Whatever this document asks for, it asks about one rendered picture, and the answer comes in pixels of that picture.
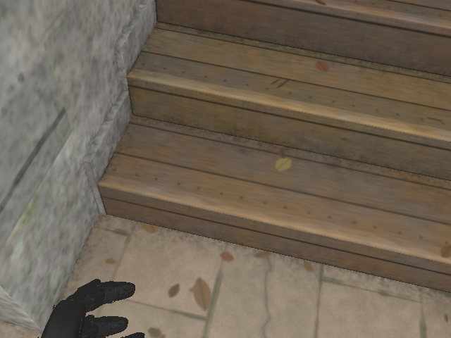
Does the robot left hand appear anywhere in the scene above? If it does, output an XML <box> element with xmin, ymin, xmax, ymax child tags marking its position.
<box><xmin>38</xmin><ymin>279</ymin><xmax>145</xmax><ymax>338</ymax></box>

